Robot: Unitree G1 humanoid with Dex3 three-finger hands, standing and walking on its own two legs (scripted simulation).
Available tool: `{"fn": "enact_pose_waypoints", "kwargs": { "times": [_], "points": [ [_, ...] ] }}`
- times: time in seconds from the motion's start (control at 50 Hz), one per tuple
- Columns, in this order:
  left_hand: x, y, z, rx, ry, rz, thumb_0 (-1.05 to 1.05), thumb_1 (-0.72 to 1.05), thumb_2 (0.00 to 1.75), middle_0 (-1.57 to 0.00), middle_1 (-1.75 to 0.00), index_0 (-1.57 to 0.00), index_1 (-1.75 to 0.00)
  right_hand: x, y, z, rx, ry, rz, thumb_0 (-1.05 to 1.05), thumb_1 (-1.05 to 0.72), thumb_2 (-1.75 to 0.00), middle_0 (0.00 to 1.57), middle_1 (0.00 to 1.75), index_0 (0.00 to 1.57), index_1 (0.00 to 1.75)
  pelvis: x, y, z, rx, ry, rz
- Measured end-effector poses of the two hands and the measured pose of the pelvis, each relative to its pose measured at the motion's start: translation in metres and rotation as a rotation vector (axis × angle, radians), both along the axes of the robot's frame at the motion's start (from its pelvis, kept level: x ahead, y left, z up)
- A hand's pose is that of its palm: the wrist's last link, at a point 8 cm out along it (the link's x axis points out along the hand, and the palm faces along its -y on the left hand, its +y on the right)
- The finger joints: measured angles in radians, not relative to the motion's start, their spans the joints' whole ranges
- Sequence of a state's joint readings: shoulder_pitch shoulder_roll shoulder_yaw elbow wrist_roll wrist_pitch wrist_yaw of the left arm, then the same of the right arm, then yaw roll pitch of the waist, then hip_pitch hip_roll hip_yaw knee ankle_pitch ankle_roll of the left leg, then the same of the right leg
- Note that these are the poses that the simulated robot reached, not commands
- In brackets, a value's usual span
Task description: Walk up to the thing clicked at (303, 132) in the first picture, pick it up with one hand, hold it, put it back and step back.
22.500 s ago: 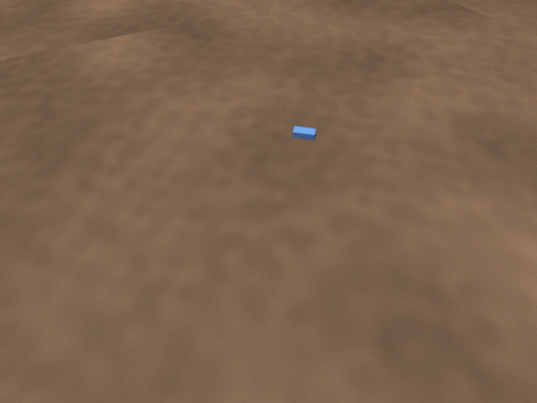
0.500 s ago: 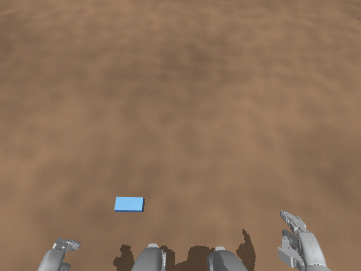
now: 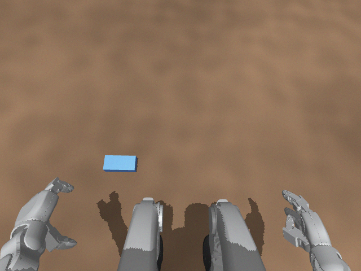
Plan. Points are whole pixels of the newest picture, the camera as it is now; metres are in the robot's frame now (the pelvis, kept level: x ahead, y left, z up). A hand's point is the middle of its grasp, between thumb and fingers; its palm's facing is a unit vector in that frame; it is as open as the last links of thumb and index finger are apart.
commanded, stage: rise first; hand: left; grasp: from above
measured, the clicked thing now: (120, 163) +0.47 +0.27 -0.52
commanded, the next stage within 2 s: none
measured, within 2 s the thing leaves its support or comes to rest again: neither
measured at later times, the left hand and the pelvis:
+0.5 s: hand (84, 184) +0.34 +0.32 -0.29, palm faces -0.48 -0.17 -0.86, open 13.2 cm; pelvis -0.05 +0.01 -0.15, yaw -5 degrees
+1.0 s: hand (92, 174) +0.38 +0.33 -0.36, palm faces -0.45 -0.03 -0.89, open 12.9 cm; pelvis -0.04 +0.01 -0.21, yaw -6 degrees
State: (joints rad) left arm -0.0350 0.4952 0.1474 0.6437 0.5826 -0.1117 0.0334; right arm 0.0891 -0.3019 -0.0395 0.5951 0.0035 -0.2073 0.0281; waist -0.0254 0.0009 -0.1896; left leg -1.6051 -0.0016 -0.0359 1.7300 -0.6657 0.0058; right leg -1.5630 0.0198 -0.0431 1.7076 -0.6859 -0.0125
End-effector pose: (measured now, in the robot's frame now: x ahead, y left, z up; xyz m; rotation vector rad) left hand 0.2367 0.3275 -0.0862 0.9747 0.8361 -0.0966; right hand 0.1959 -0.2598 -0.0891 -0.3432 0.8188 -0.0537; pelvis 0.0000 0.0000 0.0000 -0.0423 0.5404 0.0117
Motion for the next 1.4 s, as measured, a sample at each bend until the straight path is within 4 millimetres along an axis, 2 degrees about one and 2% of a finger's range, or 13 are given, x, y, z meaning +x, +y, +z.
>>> {"fn": "enact_pose_waypoints", "kwargs": {
  "times": [0.1, 0.2, 0.28, 0.38, 0.48, 0.56, 0.8, 1.0, 1.16, 1.4],
  "points": [
    [0.032, 0.000, -0.041, 0.085, -0.062, -0.127, 0.00, -0.47, 0.90, -0.21, -0.95, -0.21, -0.96, -0.024, -0.010, -0.061, -0.004, 0.086, -0.019, 0.00, -0.96, -0.92, 0.20, 0.30, 0.20, 0.30, -0.016, -0.002, -0.047, -0.005, 0.034, -0.011],
    [0.056, 0.002, -0.082, 0.147, -0.078, -0.212, 0.00, -0.43, 0.89, -0.24, -0.92, -0.24, -0.93, -0.061, -0.012, -0.114, 0.002, 0.202, -0.043, 0.00, -0.95, -0.91, 0.20, 0.30, 0.20, 0.30, -0.031, -0.003, -0.086, -0.014, 0.053, -0.023],
    [0.071, 0.002, -0.107, 0.186, -0.092, -0.290, 0.00, -0.40, 0.88, -0.26, -0.89, -0.25, -0.90, -0.094, -0.011, -0.145, 0.001, 0.295, -0.067, 0.00, -0.95, -0.91, 0.20, 0.30, 0.20, 0.30, -0.039, -0.003, -0.111, -0.023, 0.054, -0.029],
    [0.090, 0.002, -0.130, 0.215, -0.117, -0.372, 0.00, -0.37, 0.87, -0.27, -0.86, -0.26, -0.87, -0.129, -0.010, -0.167, -0.010, 0.387, -0.098, 0.00, -0.93, -0.91, 0.20, 0.30, 0.20, 0.30, -0.045, 0.000, -0.135, -0.039, 0.049, -0.037],
    [0.107, 0.003, -0.148, 0.247, -0.143, -0.439, 0.00, -0.36, 0.89, -0.24, -0.84, -0.23, -0.86, -0.152, -0.010, -0.178, -0.029, 0.454, -0.122, 0.00, -0.91, -0.90, 0.20, 0.30, 0.20, 0.30, -0.046, 0.004, -0.152, -0.057, 0.046, -0.042],
    [0.117, 0.004, -0.162, 0.269, -0.155, -0.473, 0.00, -0.35, 0.90, -0.23, -0.83, -0.22, -0.85, -0.161, -0.010, -0.183, -0.046, 0.496, -0.128, 0.00, -0.90, -0.90, 0.20, 0.30, 0.20, 0.30, -0.046, 0.007, -0.162, -0.067, 0.046, -0.044],
    [0.136, 0.003, -0.199, 0.323, -0.167, -0.550, 0.00, -0.32, 0.87, -0.26, -0.76, -0.25, -0.78, -0.158, -0.015, -0.204, -0.089, 0.551, -0.094, 0.00, -0.90, -0.90, 0.20, 0.30, 0.20, 0.30, -0.044, 0.007, -0.190, -0.077, 0.038, -0.050],
    [0.153, 0.001, -0.219, 0.358, -0.191, -0.569, 0.00, -0.28, 0.83, -0.29, -0.74, -0.28, -0.75, -0.155, -0.015, -0.222, -0.102, 0.569, -0.079, 0.00, -0.90, -0.90, 0.20, 0.30, 0.20, 0.30, -0.041, 0.005, -0.209, -0.079, 0.031, -0.062],
    [0.161, -0.002, -0.231, 0.363, -0.181, -0.544, 0.00, -0.28, 0.82, -0.29, -0.75, -0.28, -0.77, -0.167, -0.014, -0.228, -0.101, 0.593, -0.083, 0.00, -0.91, -0.90, 0.20, 0.30, 0.20, 0.30, -0.040, 0.005, -0.217, -0.083, 0.026, -0.071],
    [0.170, -0.004, -0.246, 0.350, -0.166, -0.550, 0.00, -0.32, 0.85, -0.26, -0.80, -0.25, -0.81, -0.187, -0.014, -0.225, -0.116, 0.645, -0.099, 0.00, -0.91, -0.90, 0.20, 0.30, 0.20, 0.30, -0.038, 0.006, -0.222, -0.096, 0.022, -0.079]
  ]
}}
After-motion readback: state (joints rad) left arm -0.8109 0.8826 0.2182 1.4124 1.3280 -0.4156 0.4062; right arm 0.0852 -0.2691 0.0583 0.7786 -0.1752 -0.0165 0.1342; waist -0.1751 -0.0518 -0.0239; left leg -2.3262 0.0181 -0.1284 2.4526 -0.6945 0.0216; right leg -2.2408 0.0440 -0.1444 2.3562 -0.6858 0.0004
